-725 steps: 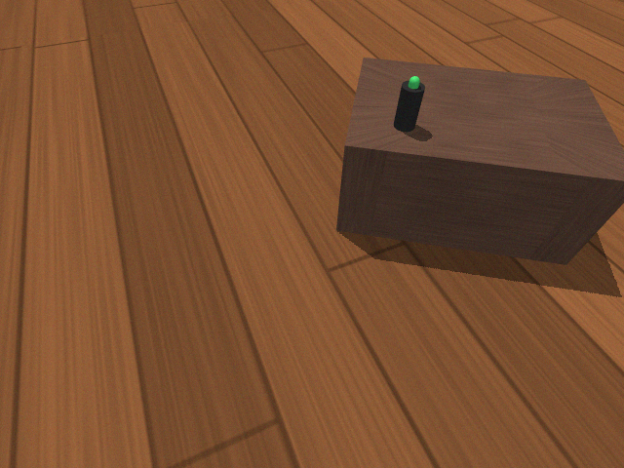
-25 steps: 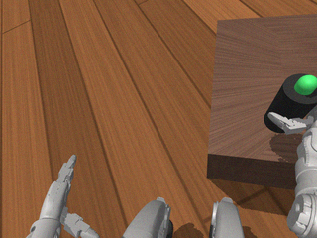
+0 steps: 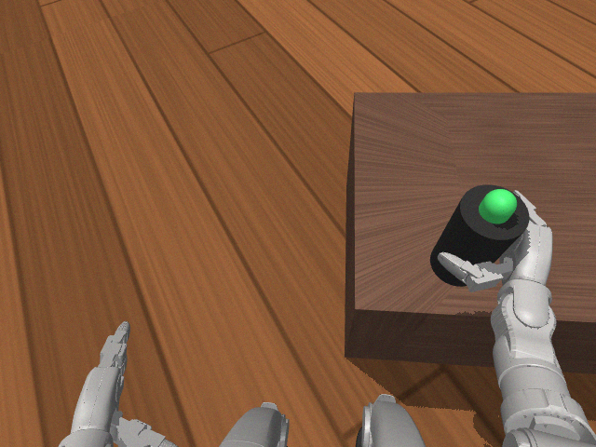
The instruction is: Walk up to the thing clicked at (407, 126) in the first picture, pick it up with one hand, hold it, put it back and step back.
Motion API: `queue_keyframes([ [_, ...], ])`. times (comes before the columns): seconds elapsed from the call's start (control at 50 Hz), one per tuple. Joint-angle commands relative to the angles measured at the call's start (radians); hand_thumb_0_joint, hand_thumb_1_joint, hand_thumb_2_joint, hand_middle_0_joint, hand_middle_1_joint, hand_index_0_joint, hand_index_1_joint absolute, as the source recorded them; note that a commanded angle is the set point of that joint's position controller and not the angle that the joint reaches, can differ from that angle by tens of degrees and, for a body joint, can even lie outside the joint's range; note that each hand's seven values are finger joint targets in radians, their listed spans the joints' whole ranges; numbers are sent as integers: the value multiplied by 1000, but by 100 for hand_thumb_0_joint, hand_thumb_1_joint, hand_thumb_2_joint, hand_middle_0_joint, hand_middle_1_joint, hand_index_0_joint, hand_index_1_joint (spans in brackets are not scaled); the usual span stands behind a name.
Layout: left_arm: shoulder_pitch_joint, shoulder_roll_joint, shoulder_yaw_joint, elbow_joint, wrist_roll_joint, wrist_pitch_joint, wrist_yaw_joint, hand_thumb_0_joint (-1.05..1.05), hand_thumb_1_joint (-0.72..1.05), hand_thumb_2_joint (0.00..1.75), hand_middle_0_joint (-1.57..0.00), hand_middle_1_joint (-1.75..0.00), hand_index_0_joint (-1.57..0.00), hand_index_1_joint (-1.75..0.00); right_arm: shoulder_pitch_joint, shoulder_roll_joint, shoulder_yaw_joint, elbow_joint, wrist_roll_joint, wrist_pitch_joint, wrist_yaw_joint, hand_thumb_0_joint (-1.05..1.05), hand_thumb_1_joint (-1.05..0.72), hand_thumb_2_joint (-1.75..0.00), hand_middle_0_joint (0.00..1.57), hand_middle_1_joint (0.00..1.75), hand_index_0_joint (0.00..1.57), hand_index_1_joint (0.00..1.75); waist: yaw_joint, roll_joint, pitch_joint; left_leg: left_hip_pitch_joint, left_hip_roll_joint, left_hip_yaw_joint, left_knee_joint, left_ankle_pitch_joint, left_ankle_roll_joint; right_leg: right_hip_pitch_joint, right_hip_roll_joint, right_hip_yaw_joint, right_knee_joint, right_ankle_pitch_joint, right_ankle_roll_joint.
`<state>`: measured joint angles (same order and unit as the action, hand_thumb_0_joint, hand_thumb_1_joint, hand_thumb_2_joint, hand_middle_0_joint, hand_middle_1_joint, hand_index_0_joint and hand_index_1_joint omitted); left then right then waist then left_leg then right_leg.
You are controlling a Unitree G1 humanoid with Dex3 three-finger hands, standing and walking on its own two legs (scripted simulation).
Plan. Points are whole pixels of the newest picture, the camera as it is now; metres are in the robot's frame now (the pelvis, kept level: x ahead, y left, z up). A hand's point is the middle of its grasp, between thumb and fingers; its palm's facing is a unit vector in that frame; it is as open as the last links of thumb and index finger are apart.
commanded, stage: lift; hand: right
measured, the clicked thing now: (476, 234) +0.39 -0.19 +0.03
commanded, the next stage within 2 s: hold in 0.62 s
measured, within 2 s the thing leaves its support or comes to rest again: neither
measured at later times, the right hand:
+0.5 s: hand (474, 244) +0.36 -0.18 +0.05, palm faces +0.23 +0.97 -0.02, open 10.8 cm
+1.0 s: hand (483, 247) +0.35 -0.18 +0.07, palm faces +0.24 +0.97 -0.01, open 10.9 cm
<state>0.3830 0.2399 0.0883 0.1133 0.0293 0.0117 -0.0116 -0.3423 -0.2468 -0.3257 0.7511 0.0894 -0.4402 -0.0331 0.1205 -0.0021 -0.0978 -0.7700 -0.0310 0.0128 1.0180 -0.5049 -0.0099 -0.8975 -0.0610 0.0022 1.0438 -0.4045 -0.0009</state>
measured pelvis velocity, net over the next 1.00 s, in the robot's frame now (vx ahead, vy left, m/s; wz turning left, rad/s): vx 0.01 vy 0.00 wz -0.01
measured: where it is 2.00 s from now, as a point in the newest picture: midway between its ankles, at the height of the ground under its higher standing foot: outside the picture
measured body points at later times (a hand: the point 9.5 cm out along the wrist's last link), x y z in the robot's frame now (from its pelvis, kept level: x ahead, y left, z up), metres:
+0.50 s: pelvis +0.01 +0.01 +0.02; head +0.07 -0.01 +0.47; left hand +0.17 +0.27 -0.01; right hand +0.35 -0.23 +0.05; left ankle +0.00 +0.13 -0.67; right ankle +0.06 -0.12 -0.67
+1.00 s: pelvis +0.01 +0.00 +0.03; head +0.06 -0.01 +0.48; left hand +0.17 +0.27 -0.01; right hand +0.33 -0.23 +0.07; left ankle +0.00 +0.13 -0.67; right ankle +0.06 -0.12 -0.67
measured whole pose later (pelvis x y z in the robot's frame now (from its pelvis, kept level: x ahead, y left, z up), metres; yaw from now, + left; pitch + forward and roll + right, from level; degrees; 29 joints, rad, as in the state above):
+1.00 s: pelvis +0.01 +0.00 +0.03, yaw +0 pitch +8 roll +1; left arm 0.34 0.21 0.09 0.29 0.00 0.00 0.05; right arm -0.13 -0.16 -0.19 0.47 0.13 -0.34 -0.07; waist 0.05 0.01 -0.06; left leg -0.53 -0.01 -0.01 0.84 -0.45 -0.01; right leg -0.63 -0.04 -0.03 0.84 -0.35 0.00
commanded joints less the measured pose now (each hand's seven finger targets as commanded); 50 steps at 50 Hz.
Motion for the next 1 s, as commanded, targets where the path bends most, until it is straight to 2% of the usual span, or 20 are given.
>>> queue_keyframes([
  [0.0, 21, 125, 66, -158, -2, -67, 19, 0, -53, 4, -4, -5, -4, -4, -382, -147, 0, -361, 30, -110, -1, 0, -3, -129, 122, 142, 128, 142, -8, -73, -409, 110, -7, -19, -188, 306, 1, 411, 34, 8, -144, 193, -15],
  [0.06, -26, 106, 44, -166, -6, -77, 21, 0, -53, 4, -3, -5, -4, -4, -334, -144, -6, -356, 34, -107, 0, 0, -3, -129, 123, 142, 128, 142, -22, -61, -392, 109, -3, -22, -198, 298, 2, 422, 34, 5, -161, 196, -14],
  [0.1, 14, 133, 71, -139, -3, -71, 27, 0, -53, 4, -4, -5, -4, -4, -377, -201, -29, -459, 33, -114, -7, 0, -4, -129, 123, 143, 129, 143, -22, -88, -398, 146, 1, -30, -208, 324, 1, 441, 37, -3, -166, 209, -12],
  [0.12, 16, 117, 55, -135, -4, -70, 24, 0, -53, 4, -4, -5, -4, -4, -278, -140, 4, -384, 28, -99, -5, 0, -2, -131, 124, 144, 130, 144, -32, -64, -365, 142, 0, -26, -204, 336, 1, 431, 38, -4, -171, 218, -15],
  [0.14, 15, 127, 80, -119, -4, -70, 28, 0, -53, 4, -4, -5, -4, -4, -293, -134, 5, -427, 35, -102, -7, 0, -4, -131, 125, 145, 131, 145, -21, -66, -364, 138, 3, -31, -207, 358, -4, 435, 38, -6, -164, 232, -17],
  [0.16, 33, 112, 63, -97, -6, -68, 26, 0, -53, 4, -4, -5, -4, -4, -351, -188, -27, -485, 35, -107, -16, 0, -5, -131, 124, 144, 130, 144, -30, -105, -361, 145, 8, -40, -215, 349, 0, 436, 40, -10, -174, 224, -14],
  [0.18, 9, 108, 59, -111, -6, -69, 29, 0, -53, 4, -4, -5, -4, -4, -345, -175, -28, -486, 38, -109, -23, 0, -4, -129, 123, 142, 129, 142, -28, -89, -362, 144, 5, -34, -215, 328, 3, 440, 38, -6, -182, 209, -13],
  [0.24, -32, 121, 78, -118, -8, -71, 34, 0, -53, 4, -4, -5, -4, -5, -297, -118, 9, -490, 40, -99, -30, 0, -1, -131, 124, 145, 130, 145, -29, -63, -344, 150, 8, -39, -230, 304, 0, 438, 37, -6, -193, 179, -14],
  [0.28, -31, 91, 44, -131, -11, -74, 33, 0, -54, 4, -4, -5, -4, -5, -304, -118, 25, -557, 42, -101, -26, 0, -4, -130, 124, 144, 129, 144, -34, -78, -382, 172, 8, -39, -230, 336, 2, 473, 36, -9, -197, 214, -12],
  [0.32, -28, 140, 89, -139, -10, -72, 42, 0, -54, 4, -4, -5, -4, -5, -258, -113, 35, -536, 38, -89, -18, 0, -2, -131, 124, 145, 130, 145, -23, -39, -429, 199, 5, -27, -225, 420, -8, 515, 34, -5, -183, 287, -20],
  [0.38, -12, 102, 50, -106, -15, -71, 40, 0, -54, 4, -4, -5, -4, -5, -238, -83, 59, -525, 43, -72, -15, 0, 0, -131, 122, 144, 129, 144, -36, -61, -370, 187, 9, -25, -235, 398, -4, 506, 36, -7, -202, 279, -16],
  [0.46, -15, 110, 61, -76, -18, -70, 46, 0, -54, 4, -4, -5, -4, -5, -262, -106, 31, -562, 56, -63, -21, 0, -1, -133, 124, 146, 130, 146, -39, -39, -359, 188, 5, -17, -254, 382, -4, 515, 34, -6, -220, 266, -19],
  [0.5, -15, 77, 37, -54, -19, -66, 44, 0, -55, 5, -4, -5, -4, -5, -223, -93, 42, -538, 48, -57, -24, 0, -3, -133, 124, 145, 130, 145, -54, -55, -312, 190, 8, -15, -257, 349, 2, 497, 37, -11, -240, 239, -14],
  [0.58, -39, 114, 68, -55, -19, -64, 49, 0, -54, 4, -4, -5, -4, -5, -185, -74, 57, -515, 44, -48, -25, 0, -3, -133, 124, 146, 130, 146, -48, -49, -291, 193, 5, -7, -262, 346, 6, 512, 36, -11, -263, 244, -11],
  [0.6, -33, 75, 29, -50, -19, -64, 44, 0, -54, 4, -4, -5, -5, -5, -229, -97, 48, -607, 47, -57, -27, 0, -2, -133, 123, 145, 129, 145, -68, -87, -311, 210, 10, -12, -261, 363, 8, 526, 38, -16, -260, 264, -8],
  [0.72, -59, 99, 51, -71, -23, -67, 52, 0, -54, 4, -4, -6, -5, -5, -201, -55, 82, -604, 50, -42, -32, 0, 3, -132, 120, 144, 127, 144, -57, -48, -344, 229, 7, -4, -277, 364, 5, 569, 35, -9, -272, 275, -10],
  [0.8, -44, 148, 110, -15, -25, -66, 63, 0, -54, 4, -4, -6, -5, -5, -150, -63, 78, -586, 52, -24, -34, 0, 5, -134, 121, 146, 128, 146, -55, -36, -319, 238, 11, -6, -288, 388, 0, 572, 37, -11, -278, 289, -15],
  [0.86, -61, 114, 78, -17, -29, -69, 64, 0, -54, 4, -4, -5, -5, -5, -218, -78, 74, -670, 57, -32, -37, 0, 5, -135, 122, 147, 129, 147, -53, -39, -351, 234, 7, -3, -290, 405, 3, 619, 32, -7, -285, 326, -12],
  [0.94, -87, 46, 14, 34, -31, -69, 56, 0, -54, 4, -4, -6, -5, -5, -111, 8, 134, -546, 54, -14, -31, 0, 5, -133, 120, 144, 127, 144, -71, -29, -240, 236, 9, 2, -303, 346, 8, 549, 37, -11, -312, 266, -9],
  [0.98, -105, 107, 67, -8, -30, -74, 65, 0, -53, 4, -5, -6, -5, -5, -193, -73, 86, -667, 52, -25, -38, 0, 6, -134, 120, 145, 127, 145, -68, -56, -323, 266, 12, -6, -308, 361, 8, 597, 37, -13, -313, 273, -7],
])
